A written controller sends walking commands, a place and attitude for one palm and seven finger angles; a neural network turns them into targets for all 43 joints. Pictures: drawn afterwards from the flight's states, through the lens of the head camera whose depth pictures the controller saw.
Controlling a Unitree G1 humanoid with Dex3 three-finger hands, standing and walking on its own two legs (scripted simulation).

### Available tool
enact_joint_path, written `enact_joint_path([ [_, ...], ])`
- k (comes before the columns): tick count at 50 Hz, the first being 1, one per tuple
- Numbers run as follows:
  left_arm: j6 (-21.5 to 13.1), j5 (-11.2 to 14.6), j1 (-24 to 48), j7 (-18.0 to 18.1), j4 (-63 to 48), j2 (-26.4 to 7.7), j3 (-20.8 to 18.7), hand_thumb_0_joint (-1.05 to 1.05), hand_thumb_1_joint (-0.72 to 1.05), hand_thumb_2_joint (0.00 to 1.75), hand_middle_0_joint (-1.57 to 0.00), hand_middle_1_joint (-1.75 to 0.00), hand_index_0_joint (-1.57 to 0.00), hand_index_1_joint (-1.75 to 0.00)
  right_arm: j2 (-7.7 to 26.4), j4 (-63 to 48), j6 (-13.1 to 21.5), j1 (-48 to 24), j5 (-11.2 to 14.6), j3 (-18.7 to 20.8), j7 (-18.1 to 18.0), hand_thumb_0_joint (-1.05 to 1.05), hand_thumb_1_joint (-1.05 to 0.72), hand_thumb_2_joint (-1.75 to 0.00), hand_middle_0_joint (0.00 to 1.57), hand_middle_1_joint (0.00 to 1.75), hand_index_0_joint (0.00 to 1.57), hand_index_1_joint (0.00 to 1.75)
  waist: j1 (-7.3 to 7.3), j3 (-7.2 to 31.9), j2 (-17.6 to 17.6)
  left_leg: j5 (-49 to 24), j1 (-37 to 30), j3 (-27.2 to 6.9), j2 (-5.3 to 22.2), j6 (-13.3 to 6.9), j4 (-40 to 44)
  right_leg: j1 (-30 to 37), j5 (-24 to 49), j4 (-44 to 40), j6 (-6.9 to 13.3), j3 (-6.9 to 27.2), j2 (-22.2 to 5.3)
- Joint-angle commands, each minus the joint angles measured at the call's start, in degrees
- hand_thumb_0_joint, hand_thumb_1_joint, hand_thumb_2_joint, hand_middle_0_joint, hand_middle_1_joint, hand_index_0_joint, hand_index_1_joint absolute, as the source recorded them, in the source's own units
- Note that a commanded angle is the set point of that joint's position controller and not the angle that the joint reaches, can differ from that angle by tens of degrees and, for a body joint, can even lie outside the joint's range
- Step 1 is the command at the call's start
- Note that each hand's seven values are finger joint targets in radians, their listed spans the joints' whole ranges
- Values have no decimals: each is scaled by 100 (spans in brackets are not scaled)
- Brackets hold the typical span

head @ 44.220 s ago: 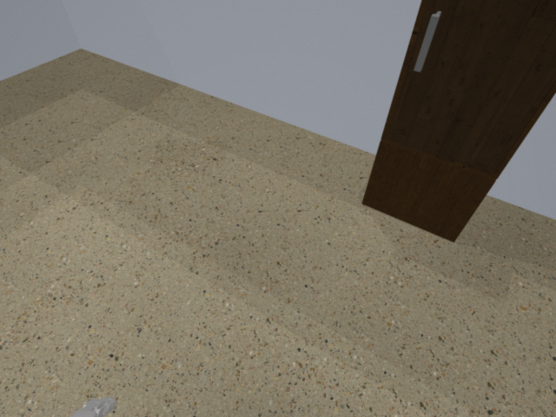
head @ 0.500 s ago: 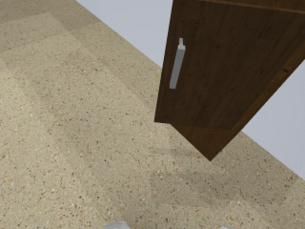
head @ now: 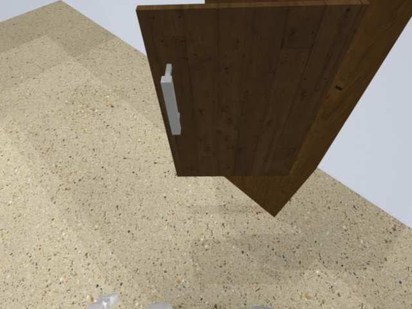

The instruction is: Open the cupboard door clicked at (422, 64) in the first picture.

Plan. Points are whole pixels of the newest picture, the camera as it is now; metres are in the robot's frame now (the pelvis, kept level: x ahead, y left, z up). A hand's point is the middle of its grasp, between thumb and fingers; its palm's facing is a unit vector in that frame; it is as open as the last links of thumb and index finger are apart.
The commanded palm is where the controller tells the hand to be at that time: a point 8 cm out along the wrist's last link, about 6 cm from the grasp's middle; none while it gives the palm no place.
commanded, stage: shuffle to correct the standing spot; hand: left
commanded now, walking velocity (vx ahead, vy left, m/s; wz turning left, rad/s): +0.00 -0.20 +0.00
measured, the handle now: (172, 101) +0.54 +0.08 +0.07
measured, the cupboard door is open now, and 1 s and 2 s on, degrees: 44 44 44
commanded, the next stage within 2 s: come to a stop and stand still in 0.42 s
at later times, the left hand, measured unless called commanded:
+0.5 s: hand out of the picture +0.05 +0.11 -0.17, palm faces +0.05 -0.99 -0.14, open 7.3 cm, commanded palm none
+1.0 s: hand out of the picture +0.00 +0.02 -0.15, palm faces +0.09 -0.96 -0.25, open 7.3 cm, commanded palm none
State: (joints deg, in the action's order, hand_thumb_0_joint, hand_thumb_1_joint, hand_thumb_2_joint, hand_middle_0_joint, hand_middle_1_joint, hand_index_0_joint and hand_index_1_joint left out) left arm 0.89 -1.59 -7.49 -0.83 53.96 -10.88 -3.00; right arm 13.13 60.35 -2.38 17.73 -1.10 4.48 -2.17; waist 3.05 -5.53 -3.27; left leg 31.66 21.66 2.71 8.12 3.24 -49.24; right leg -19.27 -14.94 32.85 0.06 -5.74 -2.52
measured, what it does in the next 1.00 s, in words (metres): steps to the right: left foot, then right foot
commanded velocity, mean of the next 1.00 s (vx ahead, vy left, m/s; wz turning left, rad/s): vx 0.00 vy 0.01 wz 0.00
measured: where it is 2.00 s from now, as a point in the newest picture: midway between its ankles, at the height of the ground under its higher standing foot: outside the picture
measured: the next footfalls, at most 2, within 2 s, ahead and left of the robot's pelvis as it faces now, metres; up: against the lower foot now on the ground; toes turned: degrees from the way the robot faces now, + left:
left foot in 0.26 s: +0.06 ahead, +0.03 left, +0.00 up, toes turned +10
right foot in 0.68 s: +0.02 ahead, -0.31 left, +0.00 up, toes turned -4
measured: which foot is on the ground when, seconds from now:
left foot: up 0.00-0.24, down 0.26-0.68, up 0.70-1.00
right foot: down 0.00-0.26, up 0.28-0.66, down 0.68-1.00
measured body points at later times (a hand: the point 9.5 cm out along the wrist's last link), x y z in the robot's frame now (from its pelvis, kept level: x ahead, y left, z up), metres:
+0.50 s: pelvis +0.01 -0.08 +0.02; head +0.05 -0.04 +0.46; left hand +0.04 +0.16 -0.15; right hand +0.05 -0.32 -0.12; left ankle +0.02 +0.03 -0.73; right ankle -0.03 -0.27 -0.63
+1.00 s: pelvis +0.00 -0.16 +0.01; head +0.04 -0.17 +0.46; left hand -0.01 +0.07 -0.13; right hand +0.09 -0.41 -0.14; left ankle -0.01 -0.04 -0.67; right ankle -0.02 -0.31 -0.73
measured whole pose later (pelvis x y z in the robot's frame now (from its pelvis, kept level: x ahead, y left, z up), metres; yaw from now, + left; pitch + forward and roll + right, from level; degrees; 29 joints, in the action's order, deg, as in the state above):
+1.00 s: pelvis +0.00 -0.16 +0.01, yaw +0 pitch +0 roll +2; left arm -0.3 -2.0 -16.8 2.2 57.6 -9.2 -2.6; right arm 12.4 55.6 -4.7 8.4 -0.4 3.6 0.7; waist -2.9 -4.4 0.8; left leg 23.7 26.2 3.3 -0.6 4.1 -54.5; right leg -11.8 -16.5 27.9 -2.4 -1.9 -6.5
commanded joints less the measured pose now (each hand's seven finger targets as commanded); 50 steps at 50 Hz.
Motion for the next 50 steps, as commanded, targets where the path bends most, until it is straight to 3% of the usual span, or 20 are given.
enact_joint_path([
  [1, 52, -18, -723, 203, -103, -870, -158, 0, 90, 90, -20, -30, -20, -30, 311, -372, 84, 20, 28, 30, -68, 0, -90, -90, 20, 30, 20, 30, -405, 1010, 1973, 62, 1167, 73, -202, -85, -2090, 1653, 3436, -1091, 1034, 820, -1305],
  [4, 32, -46, -370, 246, -250, -700, -85, 0, 90, 90, -20, -30, -20, -30, 144, -316, 44, 80, 14, -7, -4, 0, -90, -90, 20, 30, 20, 30, -185, 713, 1346, -385, 667, 283, -307, -68, -1583, 904, 2637, -1336, 1041, 510, -1127],
  [8, 84, -71, -509, 240, -245, -752, -109, 0, 90, 90, -20, -30, -20, -30, -28, -392, 64, -138, -1, -71, -36, 0, -90, -90, 20, 30, 20, 30, -296, 429, 1173, -321, 124, 483, -385, -116, 55, 620, 2203, -1361, 1243, 896, -1156],
  [11, 143, 37, -507, 194, -218, -697, -112, 0, 90, 90, -20, -30, -20, -30, -6, -192, 153, 448, 7, -111, -97, 0, -90, -90, 20, 30, 20, 30, -36, 712, 747, -1723, -1057, 504, -379, -178, 2008, 499, 2002, -748, 922, 803, -826],
  [12, 146, 89, -561, 163, -254, -496, -80, 0, 90, 90, -20, -30, -20, -30, 256, -93, 218, 779, -8, -66, -125, 0, -90, -90, 20, 30, 20, 30, 109, 890, 96, -2423, -1900, -64, 173, -338, 2829, 21, 1307, -21, 568, 550, -548],
  [13, 157, 125, -772, 119, -332, -167, -34, 0, 90, 90, -20, -30, -20, -30, 861, -167, 255, 819, -80, 56, -164, 0, -90, -90, 20, 30, 20, 30, 90, 825, -1573, -3729, -2204, -2188, 1841, -1043, 3171, -1205, -887, 1313, 43, 108, 122],
  [14, 190, 44, -472, 122, -444, -491, -45, 0, 90, 90, -20, -30, -20, -30, 1069, -199, 219, 851, -73, 80, -189, 0, -90, -90, 20, 30, 20, 30, 272, 684, -1170, -4617, -1814, -2675, 2494, -1681, 3117, -1355, -1931, 2711, -3, 640, 200],
  [15, 235, -11, -490, 98, -452, -699, -165, 0, 90, 90, -20, -30, -20, -30, 1015, -341, 231, 495, -102, 32, -191, 0, -90, -90, 20, 30, 20, 30, 113, 568, -663, -4117, -1374, -2305, 2454, -1831, 3228, -1435, -1728, 3491, -53, 1034, 92],
  [17, 287, -51, -431, 40, -285, -672, -255, 0, 90, 90, -20, -30, -20, -30, 687, -494, 318, -190, -93, -57, -229, 0, -90, -90, 20, 30, 20, 30, -188, 204, -595, -3895, -862, -1481, 1771, -1404, 3326, -1514, -872, 3974, -201, 1113, 49],
  [21, 389, -7, -807, -5, -61, -432, -210, 0, 90, 90, -20, -30, -20, -30, 653, -521, 322, -314, -63, -37, -174, 0, -90, -90, 20, 30, 20, 30, -314, 479, -370, -3721, -862, -331, 1155, -1028, 3228, -1073, -288, 3722, -398, 860, 19],
  [27, 340, 19, -416, -37, -165, -269, -148, 0, 90, 90, -20, -30, -20, -30, 965, -421, 191, -9, -117, 187, -59, 0, -90, -90, 20, 30, 20, 30, -12, 579, -1044, -3027, -1252, -257, 1077, -963, 3180, -634, -822, 1553, -490, 186, -60],
  [30, 121, 71, -704, 1, -44, -207, -107, 0, 90, 90, -20, -30, -20, -30, 927, -471, 143, -134, -113, 191, 11, 0, -90, -90, 20, 30, 20, 30, -119, 792, -1432, -2858, -1116, -220, 794, -803, 2649, 206, -871, 50, -372, -78, 112],
  [32, -70, 51, -1399, 81, 291, -530, -143, 0, 90, 90, -20, -30, -20, -30, 512, -473, 157, -165, -20, 108, 69, 0, -90, -90, 20, 30, 20, 30, -456, 1102, -157, -1719, -506, 134, 99, -336, 1737, 1421, 484, -1368, -351, 135, -57],
  [33, -184, 3, -1491, 160, 405, -1004, -159, 0, 90, 90, -20, -30, -20, -30, -38, -584, 158, -168, 42, -18, 102, 0, -90, -90, 20, 30, 20, 30, -504, 1032, 1483, -207, 309, 358, -291, -92, 1065, 1670, 1125, -1717, -104, 1209, -1279],
  [34, -182, -3, -1374, 194, 284, -1228, -151, 0, 90, 90, -20, -30, -20, -30, -134, -793, 105, -452, 52, -97, 134, 0, -90, -90, 20, 30, 20, 30, -586, 895, 2097, 315, 461, 74, -409, -77, 556, 1185, 1654, -1831, 262, 1989, -1942],
  [36, -185, -37, -1050, 206, 247, -1179, -152, 0, 90, 90, -20, -30, -20, -30, -70, -755, 90, -649, 55, -90, 163, 0, -90, -90, 20, 30, 20, 30, -526, 667, 1362, -86, 559, -44, -430, -87, 40, 997, 2487, -1518, 607, 1697, -1889],
  [37, -245, -13, -1090, 248, 320, -1160, -172, 0, 90, 90, -20, -30, -20, -30, 36, -679, 57, -602, 35, -88, 136, 0, -90, -90, 20, 30, 20, 30, -521, 666, 2250, -114, 824, -125, -487, -28, -320, 1296, 3645, -1264, 560, 1845, -1760],
  [40, -220, -8, -1222, 326, 324, -993, -147, 0, 90, 90, -20, -30, -20, -30, 281, -572, 35, -470, 50, -39, 181, 0, -90, -90, 20, 30, 20, 30, -544, 476, 1986, -575, 1111, -148, -558, 47, -860, 1696, 4767, -944, 631, 1355, -1714],
  [44, -185, -22, -1487, 414, 308, -1098, -227, 0, 90, 90, -20, -30, -20, -30, 254, -765, -71, -845, 49, -32, 256, 0, -90, -90, 20, 30, 20, 30, -686, 475, 1373, -857, 1178, -195, -636, 100, -1059, 1722, 4046, -1047, 762, 1439, -1904],
  [50, -124, -103, -1139, 404, 82, -1212, -261, 0, 90, 90, -20, -30, -20, -30, 131, -1020, -37, -1047, 85, -42, 298, 0, -90, -90, 20, 30, 20, 30, -589, 379, 1630, -740, 335, -200, -666, 12, 174, 903, 2467, -1189, 823, 1557, -1897],
])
